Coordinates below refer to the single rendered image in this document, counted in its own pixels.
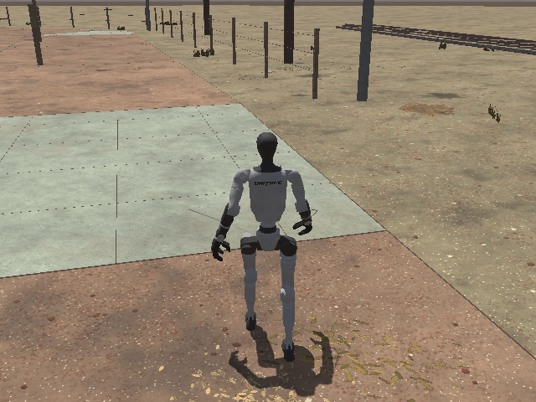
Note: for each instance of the robot right upper arm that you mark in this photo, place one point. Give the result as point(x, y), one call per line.
point(294, 177)

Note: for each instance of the left robot hand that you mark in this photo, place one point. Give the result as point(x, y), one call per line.
point(215, 248)

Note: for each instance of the robot left upper arm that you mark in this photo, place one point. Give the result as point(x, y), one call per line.
point(242, 176)

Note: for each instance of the robot left forearm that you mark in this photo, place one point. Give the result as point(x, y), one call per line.
point(224, 225)

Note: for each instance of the left robot foot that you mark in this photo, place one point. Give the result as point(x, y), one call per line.
point(250, 324)

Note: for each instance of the robot torso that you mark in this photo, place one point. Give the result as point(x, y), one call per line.
point(268, 202)

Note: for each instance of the robot right forearm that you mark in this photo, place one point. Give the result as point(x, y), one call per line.
point(306, 216)

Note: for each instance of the right robot hand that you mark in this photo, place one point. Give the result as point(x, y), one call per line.
point(306, 230)

